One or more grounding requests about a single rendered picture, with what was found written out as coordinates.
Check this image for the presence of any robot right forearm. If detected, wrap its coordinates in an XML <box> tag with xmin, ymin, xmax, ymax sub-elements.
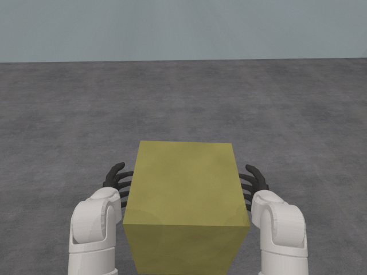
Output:
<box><xmin>251</xmin><ymin>190</ymin><xmax>309</xmax><ymax>275</ymax></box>

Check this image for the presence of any carton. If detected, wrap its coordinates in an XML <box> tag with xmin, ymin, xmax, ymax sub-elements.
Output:
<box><xmin>123</xmin><ymin>140</ymin><xmax>251</xmax><ymax>275</ymax></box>

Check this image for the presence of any robot left hand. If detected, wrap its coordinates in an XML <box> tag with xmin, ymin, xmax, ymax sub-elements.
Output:
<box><xmin>103</xmin><ymin>162</ymin><xmax>134</xmax><ymax>208</ymax></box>

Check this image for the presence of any robot left forearm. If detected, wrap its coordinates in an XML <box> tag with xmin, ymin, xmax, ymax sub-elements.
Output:
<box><xmin>68</xmin><ymin>187</ymin><xmax>122</xmax><ymax>275</ymax></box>

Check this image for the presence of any robot right hand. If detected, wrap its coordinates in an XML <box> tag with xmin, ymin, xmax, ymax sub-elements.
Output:
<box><xmin>239</xmin><ymin>164</ymin><xmax>269</xmax><ymax>212</ymax></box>

